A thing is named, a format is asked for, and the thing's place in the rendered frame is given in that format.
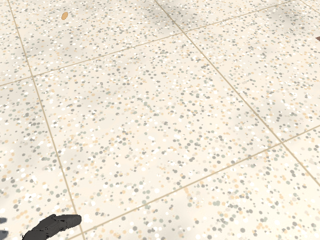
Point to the robot left hand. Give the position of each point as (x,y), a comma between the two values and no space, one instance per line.
(51,225)

